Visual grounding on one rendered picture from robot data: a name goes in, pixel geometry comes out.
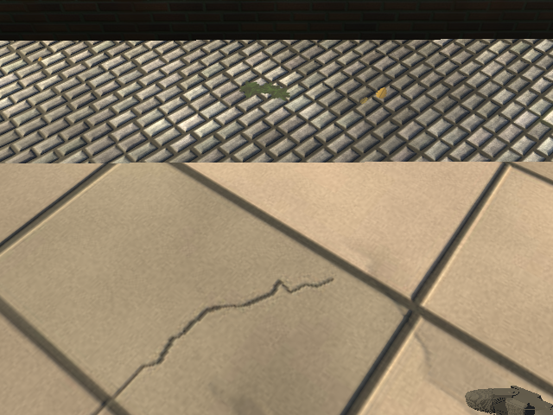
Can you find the robot right hand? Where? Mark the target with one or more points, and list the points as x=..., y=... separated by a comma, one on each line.
x=508, y=401

